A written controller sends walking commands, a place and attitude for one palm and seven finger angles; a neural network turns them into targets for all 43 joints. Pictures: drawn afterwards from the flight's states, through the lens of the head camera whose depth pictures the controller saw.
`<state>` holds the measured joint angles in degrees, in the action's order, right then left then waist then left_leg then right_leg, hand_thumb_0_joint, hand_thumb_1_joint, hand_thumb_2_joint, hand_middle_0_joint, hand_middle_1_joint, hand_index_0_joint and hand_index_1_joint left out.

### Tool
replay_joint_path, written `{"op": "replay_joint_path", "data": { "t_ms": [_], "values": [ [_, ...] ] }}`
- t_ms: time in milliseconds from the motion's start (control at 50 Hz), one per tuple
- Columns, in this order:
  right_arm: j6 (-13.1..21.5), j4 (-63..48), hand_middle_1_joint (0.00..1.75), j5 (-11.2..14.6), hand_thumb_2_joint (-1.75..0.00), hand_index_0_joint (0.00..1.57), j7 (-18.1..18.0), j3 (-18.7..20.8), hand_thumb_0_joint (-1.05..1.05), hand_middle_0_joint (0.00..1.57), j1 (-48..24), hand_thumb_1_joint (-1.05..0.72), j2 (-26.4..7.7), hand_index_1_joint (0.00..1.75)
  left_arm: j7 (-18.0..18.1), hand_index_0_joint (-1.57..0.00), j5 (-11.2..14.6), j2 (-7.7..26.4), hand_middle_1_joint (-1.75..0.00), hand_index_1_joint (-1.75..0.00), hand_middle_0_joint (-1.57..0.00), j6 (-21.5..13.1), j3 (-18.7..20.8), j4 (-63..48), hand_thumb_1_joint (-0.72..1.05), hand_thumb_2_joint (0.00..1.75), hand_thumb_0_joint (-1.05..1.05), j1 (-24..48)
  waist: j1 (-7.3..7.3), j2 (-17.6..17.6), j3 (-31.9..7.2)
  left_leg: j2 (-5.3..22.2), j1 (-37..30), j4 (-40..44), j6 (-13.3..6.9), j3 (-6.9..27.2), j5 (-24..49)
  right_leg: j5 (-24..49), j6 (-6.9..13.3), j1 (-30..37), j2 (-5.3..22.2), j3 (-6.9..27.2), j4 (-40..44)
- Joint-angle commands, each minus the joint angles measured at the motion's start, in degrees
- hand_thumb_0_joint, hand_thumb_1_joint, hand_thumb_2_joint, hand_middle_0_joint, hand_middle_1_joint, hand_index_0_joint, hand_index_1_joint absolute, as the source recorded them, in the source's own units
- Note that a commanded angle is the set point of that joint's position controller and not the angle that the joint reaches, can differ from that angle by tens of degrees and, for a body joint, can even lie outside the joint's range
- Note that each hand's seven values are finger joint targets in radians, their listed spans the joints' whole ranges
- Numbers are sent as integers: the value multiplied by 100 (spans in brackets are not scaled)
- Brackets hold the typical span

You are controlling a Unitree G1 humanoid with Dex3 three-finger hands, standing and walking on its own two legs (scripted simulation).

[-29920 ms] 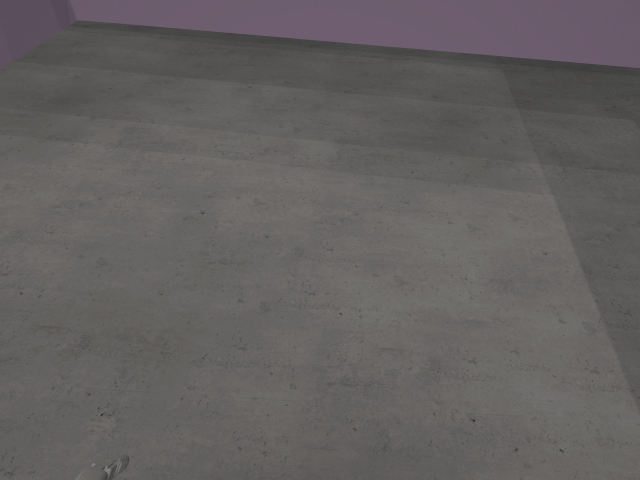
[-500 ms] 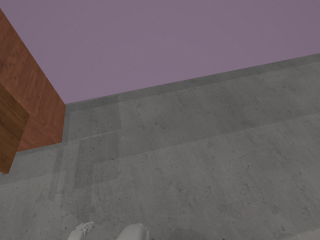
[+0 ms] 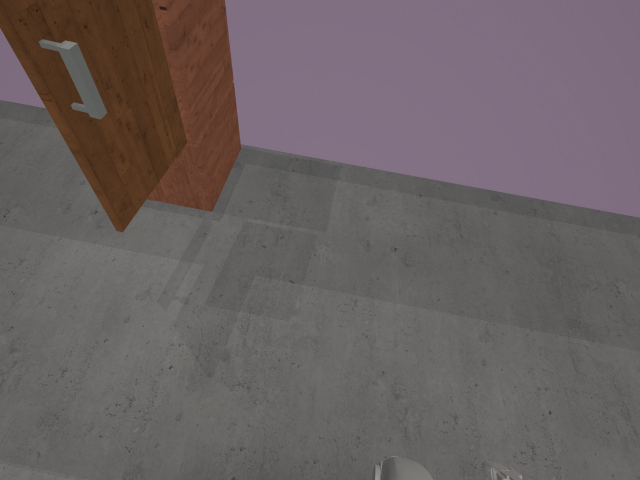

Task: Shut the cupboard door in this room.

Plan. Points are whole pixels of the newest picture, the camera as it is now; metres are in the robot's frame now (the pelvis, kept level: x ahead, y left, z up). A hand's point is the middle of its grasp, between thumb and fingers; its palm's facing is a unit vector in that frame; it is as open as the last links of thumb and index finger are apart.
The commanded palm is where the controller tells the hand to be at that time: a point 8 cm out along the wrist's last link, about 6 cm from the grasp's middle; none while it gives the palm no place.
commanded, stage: turn to face it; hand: left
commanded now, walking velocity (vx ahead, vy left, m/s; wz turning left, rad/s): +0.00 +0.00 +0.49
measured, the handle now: (73, 80) +0.72 +0.53 +0.03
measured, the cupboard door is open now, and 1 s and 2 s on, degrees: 86 86 86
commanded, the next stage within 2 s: take the last steps up to it in 0.42 s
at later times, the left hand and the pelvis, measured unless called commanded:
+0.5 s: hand out of the picture +0.04 +0.14 -0.15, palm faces +0.24 -0.93 -0.28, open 7.4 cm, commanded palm none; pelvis +0.01 -0.06 +0.00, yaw +14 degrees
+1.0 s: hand out of the picture -0.03 +0.20 -0.17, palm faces +0.38 -0.91 -0.18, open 7.4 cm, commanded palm none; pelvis +0.04 +0.02 +0.00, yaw +19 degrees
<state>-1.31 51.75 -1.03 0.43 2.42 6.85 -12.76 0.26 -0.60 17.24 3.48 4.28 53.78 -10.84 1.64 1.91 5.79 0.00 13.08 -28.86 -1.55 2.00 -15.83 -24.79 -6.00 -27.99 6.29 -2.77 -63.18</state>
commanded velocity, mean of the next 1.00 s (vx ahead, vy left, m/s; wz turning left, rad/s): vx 0.15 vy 0.02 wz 0.20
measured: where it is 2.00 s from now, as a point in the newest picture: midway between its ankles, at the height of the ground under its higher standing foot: (278, 412)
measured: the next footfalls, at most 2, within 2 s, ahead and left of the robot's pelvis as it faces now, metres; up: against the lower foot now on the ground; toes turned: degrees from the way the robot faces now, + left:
right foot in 0.26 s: +0.07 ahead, -0.15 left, +0.00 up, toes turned +4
left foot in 0.76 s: -0.01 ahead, +0.09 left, +0.00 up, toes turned +24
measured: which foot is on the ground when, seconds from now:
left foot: down 0.00-0.26, up 0.28-0.74, down 0.76-1.00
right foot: up 0.00-0.24, down 0.26-0.76, up 0.78-1.00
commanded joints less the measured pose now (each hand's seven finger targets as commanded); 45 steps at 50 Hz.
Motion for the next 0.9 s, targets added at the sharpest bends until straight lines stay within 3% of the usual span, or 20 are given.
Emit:
{"op": "replay_joint_path", "data": {
  "t_ms": [0, 120, 200, 220, 240, 260, 280, 300, 320, 380, 520, 620, 660, 700, 720, 740, 760, 780, 840, 880],
  "values": [
    [49, -242, 30, 8, -90, 20, -84, 363, 0, 20, 415, -90, -1221, 30, 42, -20, -2, 319, -30, -30, -20, -150, 28, -544, 90, 90, 0, 213, -307, -1056, -699, 1250, -717, 833, -730, 1207, 2900, 221, -66, -329, -57, 179, 181],
    [2, -280, 30, -38, -90, 20, -84, 415, 0, 20, 438, -90, -1232, 30, 59, -20, 35, 170, -30, -30, -20, -203, -38, -720, 90, 90, 0, 445, -349, -1211, -770, 1173, -503, 581, -819, 1727, 2969, -51, 11, 318, -333, 108, 1616],
    [-15, -294, 30, -3, -90, 20, -86, 422, 0, 20, 304, -90, -1113, 30, 81, -20, 62, 185, -30, -30, -20, -328, -18, -589, 90, 90, 0, -145, -67, -1054, -1032, 869, 35, -12, -528, 1743, 2830, 1083, 110, 1698, -482, -14, 3481],
    [0, -299, 30, 43, -90, 20, -64, 399, 0, 20, 356, -90, -945, 30, 99, -20, 33, 388, -30, -30, -20, -400, 15, -516, 90, 90, 0, -387, 38, -575, -1165, 563, 545, -428, -228, 1519, 1901, 1730, 164, 2485, -128, 251, 4182],
    [23, -360, 30, 95, -90, 20, -30, 329, 0, 20, 510, -90, -525, 30, 154, -20, -66, 905, -30, -30, -20, -474, 117, -482, 90, 90, 0, -539, 71, 953, -1363, -179, 1617, -1571, 224, 629, -149, 2530, 647, 3348, 1326, 1640, 4428],
    [-12, -486, 30, 76, -90, 20, -53, 341, 0, 20, 353, -90, -591, 30, 164, -20, -59, 1110, -30, -30, -20, -456, 143, -517, 90, 90, 0, -591, 133, 1369, -1187, -403, 1827, -2694, 362, 305, -2021, 3641, 1339, 2784, 2283, 2350, 4443],
    [-96, -355, 30, 36, -90, 20, -67, 379, 0, 20, 393, -90, -734, 30, 192, -20, -28, 857, -30, -30, -20, -436, 102, -540, 90, 90, 0, -439, 44, 698, -1011, -182, 1644, -3444, 322, 571, -1775, 3125, 1546, 2240, 2086, 1927, 4504],
    [-154, -199, 30, 9, -90, 20, -36, 391, 0, 20, 484, -90, -702, 30, 201, -20, -23, 653, -30, -30, -20, -442, 81, -587, 90, 90, 0, -72, -91, 1018, -731, -82, 1692, -3801, 325, 590, -1479, 2429, 1444, 1798, 1771, 1699, 4675],
    [-195, -68, 30, -2, -90, 20, 0, 408, 0, 20, 525, -90, -686, 30, 178, -20, -17, 536, -30, -30, -20, -420, 33, -636, 90, 90, 0, 142, -193, 784, -528, -48, 1681, -4080, 364, 464, -1109, 2029, 1296, 1665, 1423, 1349, 4679],
    [-212, 119, 30, -11, -90, 20, 52, 356, 0, 20, 711, -90, -561, 30, 159, -20, -27, 282, -30, -30, -20, -459, -32, -612, 90, 90, 0, 158, -270, 846, -438, 49, 1643, -4034, 467, 229, -489, 2278, 1069, 1703, 1005, 551, 4616],
    [-157, 177, 30, 27, -90, 20, 15, 191, 0, 20, 208, -90, -348, 30, 159, -20, -87, 437, -30, -30, -20, -496, 17, -147, 90, 90, 0, -790, 118, 808, -644, 96, 1400, -2421, 577, -186, -946, 3620, 1310, 2570, 1186, 395, 4369],
    [5, 115, 30, 23, -90, 20, 67, 107, 0, 20, -61, -90, -284, 30, 105, -20, -120, 556, -30, -30, -20, -558, 94, 193, 90, 90, 0, -1136, 310, 874, -682, 199, 1191, -1371, 437, -474, -1130, 2136, 1446, 2760, 1517, 738, 4610],
    [68, 156, 30, 28, -90, 20, 81, 103, 0, 20, 92, -90, -242, 30, 82, -20, -128, 546, -30, -30, -20, -564, 103, 296, 90, 90, 0, -1049, 191, 815, -645, 198, 749, -768, 351, -598, -1073, 1410, 1402, 2445, 1532, 709, 4617],
    [153, 351, 30, 24, -90, 20, 54, 82, 0, 20, 663, -90, -207, 30, 67, -20, -82, 499, -30, -30, -20, -525, 84, 316, 90, 90, 0, -732, -157, 602, -640, 65, -515, 370, 277, -849, -245, 717, 1082, 1584, 1212, 194, 4271],
    [214, 500, 30, 30, -90, 20, 20, 127, 0, 20, 1060, -90, -409, 30, 46, -20, -38, 293, -30, -30, -20, -494, 36, 296, 90, 90, 0, -629, -358, -48, -731, 243, -1427, 882, 176, -524, -98, 381, 808, 863, 851, -171, 3613],
    [247, 619, 30, -29, -90, 20, -28, 266, 0, 20, 1528, -90, -941, 30, 3, -20, -6, -83, -30, -30, -20, -469, -36, 184, 90, 90, 0, -595, -593, -1647, -805, 1474, -2124, 1337, -267, 1187, -660, -322, 465, -328, 104, -777, 2210],
    [203, 687, 30, -14, -90, 20, -64, 314, 0, 20, 1945, -90, -1223, 30, -6, -20, -64, -229, -30, -30, -20, -463, -143, -20, 90, 90, 0, -230, -747, -2078, -452, 2131, -1961, 1831, -711, 2002, -843, -973, 397, -1027, -182, -651, 1139],
    [175, 701, 30, -31, -90, 20, -95, 289, 0, 20, 1848, -90, -1181, 30, -16, -20, -77, -207, -30, -30, -20, -473, -134, -56, 90, 90, 0, -105, -715, -1614, -141, 2308, -1645, 1895, -999, 1957, -990, -857, 498, -1233, -10, -291, 615],
    [285, 601, 30, -11, -90, 20, -154, 91, 0, 20, 1265, -90, -539, 30, -79, -20, -110, -177, -30, -30, -20, -437, -117, 279, 90, 90, 0, -176, -388, -1190, 542, 1727, -710, 2072, -767, 1183, -566, 251, 500, -1074, 177, 25, 4],
    [390, 624, 30, 12, -90, 20, -156, 75, 0, 20, 1301, -90, -489, 30, -118, -20, -105, -255, -30, -30, -20, -438, -139, 435, 90, 90, 0, -453, -232, -749, 448, 1507, -768, 2062, -691, 730, 278, 727, 415, -993, 127, -33, -140]
  ]
}}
